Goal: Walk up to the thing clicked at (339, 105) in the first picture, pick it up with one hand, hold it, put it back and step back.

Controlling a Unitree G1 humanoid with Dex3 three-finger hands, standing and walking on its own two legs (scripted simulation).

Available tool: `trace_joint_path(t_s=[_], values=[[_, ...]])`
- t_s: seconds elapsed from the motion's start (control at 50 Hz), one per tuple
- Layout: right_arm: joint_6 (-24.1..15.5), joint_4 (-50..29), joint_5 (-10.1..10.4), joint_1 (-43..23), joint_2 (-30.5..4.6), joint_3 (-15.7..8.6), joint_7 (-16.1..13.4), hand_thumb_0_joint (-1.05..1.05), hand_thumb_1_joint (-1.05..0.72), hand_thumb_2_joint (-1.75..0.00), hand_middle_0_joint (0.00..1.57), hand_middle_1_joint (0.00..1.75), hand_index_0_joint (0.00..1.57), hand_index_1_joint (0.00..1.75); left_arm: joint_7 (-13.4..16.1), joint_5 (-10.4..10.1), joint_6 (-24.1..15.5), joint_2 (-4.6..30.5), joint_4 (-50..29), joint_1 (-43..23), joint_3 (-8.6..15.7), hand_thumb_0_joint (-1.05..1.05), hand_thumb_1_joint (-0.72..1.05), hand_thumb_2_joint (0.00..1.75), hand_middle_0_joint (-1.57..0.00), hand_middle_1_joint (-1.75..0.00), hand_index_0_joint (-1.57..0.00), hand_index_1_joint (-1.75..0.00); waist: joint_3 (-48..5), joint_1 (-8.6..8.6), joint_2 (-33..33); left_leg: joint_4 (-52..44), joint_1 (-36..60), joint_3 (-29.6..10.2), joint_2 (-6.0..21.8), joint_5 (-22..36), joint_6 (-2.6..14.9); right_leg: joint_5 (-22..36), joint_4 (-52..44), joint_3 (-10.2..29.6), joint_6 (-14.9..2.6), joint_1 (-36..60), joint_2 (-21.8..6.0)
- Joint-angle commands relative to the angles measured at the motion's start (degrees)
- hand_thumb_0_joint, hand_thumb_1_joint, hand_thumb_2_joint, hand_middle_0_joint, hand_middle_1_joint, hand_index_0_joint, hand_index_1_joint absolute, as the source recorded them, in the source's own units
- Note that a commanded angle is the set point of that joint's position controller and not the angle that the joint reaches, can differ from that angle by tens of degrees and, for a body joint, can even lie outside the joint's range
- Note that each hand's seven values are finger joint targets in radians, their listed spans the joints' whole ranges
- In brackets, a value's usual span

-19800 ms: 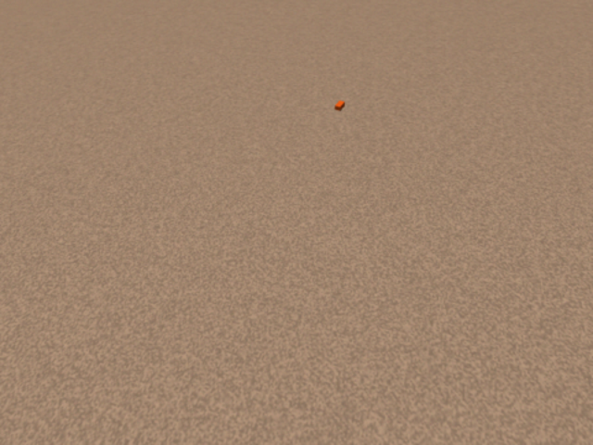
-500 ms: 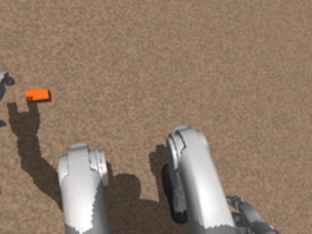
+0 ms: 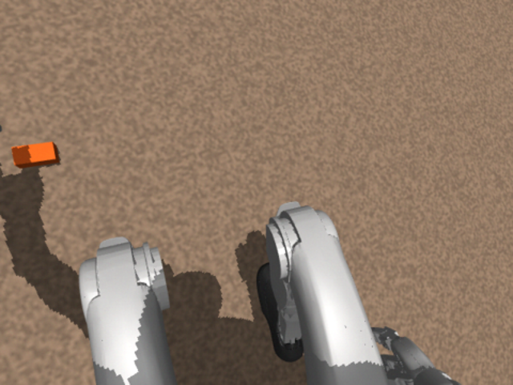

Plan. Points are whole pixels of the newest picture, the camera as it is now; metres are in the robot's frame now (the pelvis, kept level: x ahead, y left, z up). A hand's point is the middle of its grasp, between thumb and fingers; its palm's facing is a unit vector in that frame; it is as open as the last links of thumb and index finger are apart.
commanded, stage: rise first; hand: left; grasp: from above
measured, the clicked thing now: (36, 155) +0.49 +0.31 -0.30
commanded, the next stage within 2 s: none
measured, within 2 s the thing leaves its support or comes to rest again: neither
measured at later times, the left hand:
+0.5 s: hand out of the picture +0.44 +0.36 -0.19, palm faces -0.44 -0.11 -0.89, open 12.0 cm
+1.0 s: hand out of the picture +0.44 +0.36 -0.18, palm faces -0.44 -0.11 -0.89, open 12.2 cm
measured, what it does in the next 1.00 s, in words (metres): stands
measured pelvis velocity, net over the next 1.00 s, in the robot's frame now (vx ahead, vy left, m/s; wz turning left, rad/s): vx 0.00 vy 0.01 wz -0.02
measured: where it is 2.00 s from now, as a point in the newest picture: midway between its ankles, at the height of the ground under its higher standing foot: (219, 350)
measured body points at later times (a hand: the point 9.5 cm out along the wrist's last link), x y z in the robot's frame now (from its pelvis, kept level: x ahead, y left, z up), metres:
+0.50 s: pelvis +0.00 +0.01 +0.00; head +0.24 +0.12 +0.36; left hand +0.46 +0.36 -0.14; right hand +0.06 -0.27 -0.09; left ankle +0.06 +0.13 -0.28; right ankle +0.10 -0.14 -0.28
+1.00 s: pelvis +0.00 +0.01 +0.00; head +0.24 +0.12 +0.36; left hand +0.46 +0.36 -0.13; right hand +0.06 -0.26 -0.08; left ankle +0.06 +0.13 -0.28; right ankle +0.10 -0.14 -0.28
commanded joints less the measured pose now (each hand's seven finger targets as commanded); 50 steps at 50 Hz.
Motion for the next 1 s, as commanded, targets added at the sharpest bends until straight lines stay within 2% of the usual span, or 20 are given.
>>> trace_joint_path(t_s=[0.0,0.1,0.16,0.18,0.22,0.26,0.3,0.34,0.4,0.44,0.5,0.52,0.56,0.62,0.64,0.68,0.7,0.78,0.84,0.98], values=[[0.10,-0.27,-0.01,11.29,-15.55,-4.55,-0.42,0.00,-0.90,-0.90,0.20,0.30,0.20,0.30,2.80,-0.81,0.67,16.25,-6.76,-15.95,0.99,0.00,-0.18,0.72,-0.39,-0.67,-0.39,-0.67,-38.28,-0.32,21.26,-15.50,32.67,7.15,0.23,14.25,2.72,13.62,-11.19,-8.79,-5.46,15.47,0.65],[-0.12,-0.26,0.00,11.04,-15.87,-4.30,-0.51,0.00,-0.90,-0.90,0.20,0.30,0.20,0.30,3.33,-0.60,1.10,16.83,-6.62,-17.13,1.05,0.00,-0.18,0.72,-0.38,-0.69,-0.38,-0.69,-38.75,-0.06,23.29,-16.26,34.09,6.63,0.36,14.17,2.25,13.12,-10.40,-9.33,-5.46,14.27,0.57],[-0.34,-0.01,0.03,11.07,-15.72,-3.99,-0.53,0.00,-0.90,-0.90,0.20,0.30,0.20,0.30,3.20,-0.10,1.45,15.78,-4.81,-17.54,-0.42,0.00,-0.19,0.73,-0.38,-0.70,-0.38,-0.70,-37.29,-1.38,21.26,-15.26,31.80,6.70,0.18,13.26,2.61,13.25,-10.92,-9.13,-5.46,14.88,0.72],[-0.32,-0.24,-0.16,11.28,-15.97,-3.78,-0.52,0.00,-0.90,-0.90,0.20,0.30,0.20,0.30,3.49,-0.24,1.29,17.02,-6.46,-18.81,0.51,0.00,-0.19,0.73,-0.38,-0.69,-0.38,-0.69,-38.25,-1.23,21.84,-15.25,31.97,6.80,0.13,13.86,2.62,13.90,-10.88,-9.05,-5.24,15.85,0.61],[-0.39,-0.41,-0.16,11.07,-15.98,-3.50,-0.54,0.00,-0.90,-0.90,0.20,0.30,0.20,0.30,3.60,-0.18,1.40,17.47,-5.70,-18.34,0.41,0.00,-0.18,0.71,-0.39,-0.69,-0.39,-0.69,-38.48,-0.96,22.26,-15.26,31.88,6.81,0.12,14.31,2.63,14.26,-10.73,-9.05,-5.22,16.17,0.64],[-0.41,-0.37,-0.33,11.27,-15.89,-3.19,-0.47,0.00,-0.90,-0.90,0.20,0.30,0.20,0.30,3.48,0.19,1.55,16.25,-4.13,-17.92,-0.82,0.00,-0.18,0.72,-0.39,-0.69,-0.38,-0.70,-37.63,-1.88,22.20,-15.50,31.88,6.47,0.12,14.19,2.60,14.03,-10.68,-9.29,-5.28,15.67,0.75],[-0.54,-0.45,0.05,11.08,-16.02,-3.00,-0.56,0.00,-0.90,-0.90,0.20,0.30,0.20,0.30,3.62,0.22,1.77,16.68,-3.87,-18.12,-0.86,0.00,-0.18,0.72,-0.38,-0.71,-0.38,-0.71,-37.97,-1.25,23.38,-16.08,33.17,6.12,0.20,14.67,2.30,14.01,-10.20,-9.49,-5.51,14.55,0.74],[-0.72,-0.98,0.04,10.99,-16.24,-3.07,-0.53,0.00,-0.90,-0.90,0.20,0.30,0.20,0.30,3.71,0.22,1.80,16.93,-3.12,-19.15,-1.03,0.00,-0.18,0.71,-0.38,-0.72,-0.38,-0.71,-36.77,-2.10,22.72,-15.96,31.69,5.92,0.24,12.76,2.35,12.89,-10.35,-9.55,-5.63,13.99,0.76],[-0.89,-0.88,0.07,10.73,-16.28,-2.64,-0.71,0.00,-0.90,-0.90,0.20,0.30,0.20,0.30,3.79,0.41,1.83,17.91,-4.35,-20.17,-0.87,0.00,-0.19,0.73,-0.37,-0.72,-0.38,-0.72,-36.94,-1.67,24.00,-16.01,32.33,6.05,0.30,12.86,2.19,12.97,-10.25,-9.39,-5.55,14.03,0.68],[-1.11,-1.09,-0.20,11.47,-16.51,-2.52,-0.57,0.00,-0.90,-0.90,0.20,0.30,0.20,0.30,3.72,0.37,2.07,18.17,-4.37,-20.28,-0.26,0.00,-0.20,0.74,-0.37,-0.72,-0.37,-0.72,-36.82,-2.18,24.10,-16.09,32.89,5.82,0.40,13.85,2.12,13.63,-10.16,-9.59,-5.36,14.46,0.57],[-1.36,-1.20,0.05,11.14,-16.47,-2.41,-0.43,0.00,-0.90,-0.90,0.20,0.30,0.20,0.30,3.13,0.28,2.42,16.95,-2.10,-19.19,-1.77,0.00,-0.23,0.75,-0.36,-0.73,-0.36,-0.74,-35.49,-2.77,24.43,-15.94,33.36,5.32,0.58,13.87,2.05,13.59,-9.85,-9.67,-5.53,12.96,0.58],[-1.41,-1.36,0.07,11.36,-16.63,-2.37,-0.40,0.00,-0.90,-0.90,0.20,0.30,0.20,0.30,3.07,0.01,2.22,17.55,-3.43,-20.35,-1.34,0.00,-0.22,0.75,-0.35,-0.74,-0.35,-0.74,-35.69,-2.88,23.96,-15.95,32.57,5.18,0.63,13.41,2.02,13.48,-9.92,-9.70,-5.49,13.44,0.56],[-1.43,-1.53,-0.14,11.56,-16.67,-2.36,-0.36,0.00,-0.90,-0.90,0.20,0.30,0.20,0.30,2.86,0.15,2.18,19.05,-5.09,-20.31,-0.32,0.00,-0.21,0.74,-0.37,-0.72,-0.37,-0.72,-36.96,-1.88,26.10,-16.64,33.78,5.23,0.57,13.71,1.69,13.55,-9.77,-9.67,-5.42,13.89,0.33],[-1.32,-1.87,0.14,11.71,-16.60,-2.40,-0.21,0.00,-0.90,-0.90,0.20,0.30,0.20,0.30,2.04,-0.05,2.04,17.07,-3.50,-19.24,-1.90,0.00,-0.23,0.76,-0.35,-0.74,-0.35,-0.74,-35.98,-2.77,24.41,-16.39,33.19,4.87,0.66,13.24,1.85,13.19,-10.16,-9.70,-5.53,13.62,0.54],[-1.29,-1.84,0.26,11.88,-16.79,-2.50,-0.28,0.00,-0.90,-0.90,0.20,0.30,0.20,0.30,2.16,-0.46,1.65,18.57,-6.00,-20.97,-0.78,0.00,-0.22,0.75,-0.36,-0.73,-0.36,-0.73,-37.35,-2.37,24.85,-16.45,33.32,4.86,0.58,13.91,1.78,13.83,-9.97,-9.57,-5.46,14.14,0.42],[-1.43,-1.90,0.19,12.04,-16.30,-2.43,-0.09,0.00,-0.91,-0.90,0.20,0.30,0.20,0.30,1.55,-0.45,1.84,17.09,-4.13,-18.27,-1.58,0.00,-0.23,0.75,-0.36,-0.74,-0.35,-0.74,-35.83,-2.13,24.54,-16.39,32.94,5.17,0.51,13.82,1.82,13.65,-10.28,-9.45,-5.60,14.21,0.49],[-1.37,-1.86,0.02,12.64,-16.44,-2.40,0.08,0.00,-0.90,-0.90,0.20,0.30,0.20,0.30,1.45,0.04,1.81,16.93,-4.12,-18.03,-1.70,0.00,-0.24,0.76,-0.35,-0.73,-0.35,-0.74,-35.77,-2.72,24.37,-16.07,33.30,5.34,0.52,14.60,1.98,14.21,-10.50,-9.60,-5.45,14.86,0.60],[-1.36,-2.17,0.37,12.61,-16.88,-2.41,0.33,0.00,-0.90,-0.90,0.20,0.30,0.20,0.30,1.54,-0.89,1.34,18.65,-6.60,-19.24,-0.20,0.00,-0.22,0.75,-0.36,-0.73,-0.36,-0.73,-37.92,-2.21,25.48,-15.97,35.20,4.66,0.80,16.98,1.73,15.74,-9.95,-9.52,-5.46,14.87,0.34],[-1.09,-2.25,0.47,12.73,-16.55,-2.41,0.40,0.00,-0.90,-0.90,0.20,0.30,0.20,0.30,1.71,-0.42,1.10,18.81,-5.91,-17.76,0.16,0.00,-0.21,0.75,-0.37,-0.71,-0.37,-0.72,-37.14,-1.71,24.62,-16.13,33.05,5.31,0.58,15.12,1.90,14.80,-10.41,-9.58,-5.58,15.83,0.60],[-1.34,-2.46,0.71,12.77,-16.69,-2.40,0.34,0.00,-0.90,-0.90,0.20,0.30,0.20,0.30,2.38,-0.04,1.12,18.09,-5.74,-20.03,-0.68,0.00,-0.22,0.75,-0.37,-0.72,-0.37,-0.72,-36.34,-2.55,25.26,-16.66,33.16,4.98,0.58,14.16,1.92,13.99,-10.42,-9.70,-5.59,14.16,0.58]])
